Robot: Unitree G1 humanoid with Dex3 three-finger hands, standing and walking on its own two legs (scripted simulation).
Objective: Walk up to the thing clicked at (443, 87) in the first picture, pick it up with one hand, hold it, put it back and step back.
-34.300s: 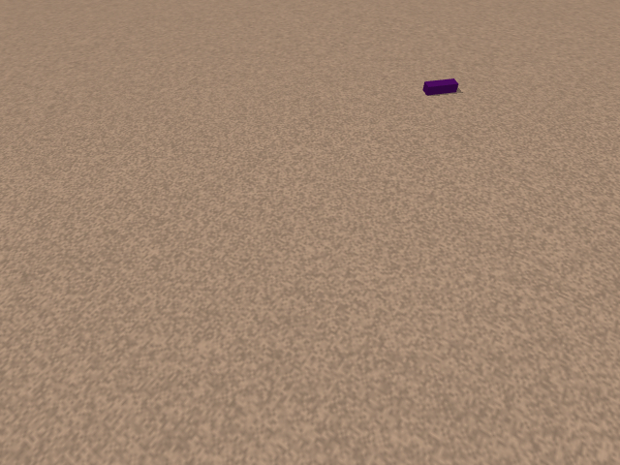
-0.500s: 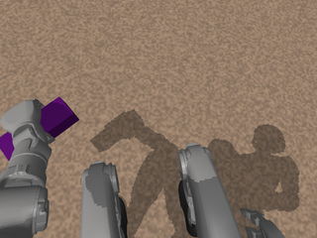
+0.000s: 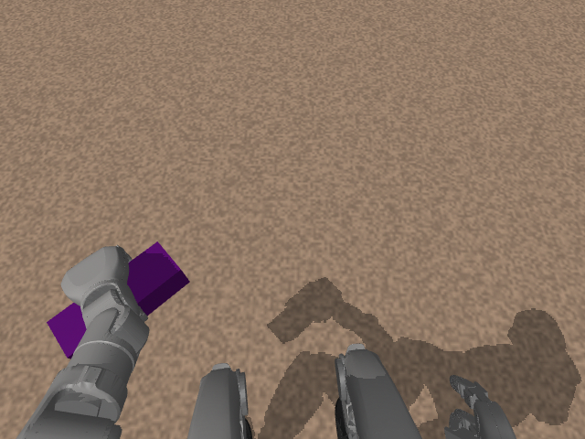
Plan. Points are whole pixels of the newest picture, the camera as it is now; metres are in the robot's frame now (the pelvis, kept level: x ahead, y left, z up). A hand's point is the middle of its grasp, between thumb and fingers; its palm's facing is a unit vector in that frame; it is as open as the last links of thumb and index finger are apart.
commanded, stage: lift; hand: left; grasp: from above
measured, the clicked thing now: (123, 300) +0.36 +0.26 -0.12
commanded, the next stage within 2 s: hold in 0.64 s
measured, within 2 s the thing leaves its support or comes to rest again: neither
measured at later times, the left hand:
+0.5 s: hand (102, 257) +0.37 +0.23 +0.03, palm faces -0.38 -0.29 -0.88, open 9.8 cm
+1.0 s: hand (90, 238) +0.37 +0.22 +0.08, palm faces -0.36 -0.28 -0.89, open 9.7 cm
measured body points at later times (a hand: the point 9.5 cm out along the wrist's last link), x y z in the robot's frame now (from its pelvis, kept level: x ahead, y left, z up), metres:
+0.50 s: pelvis +0.05 +0.00 +0.11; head +0.11 -0.01 +0.56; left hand +0.39 +0.24 +0.08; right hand +0.12 -0.27 -0.02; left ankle +0.05 +0.14 -0.57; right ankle +0.07 -0.14 -0.57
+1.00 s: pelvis +0.06 +0.00 +0.15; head +0.09 -0.02 +0.60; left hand +0.38 +0.23 +0.13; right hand +0.16 -0.26 +0.02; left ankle +0.05 +0.14 -0.57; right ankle +0.07 -0.14 -0.57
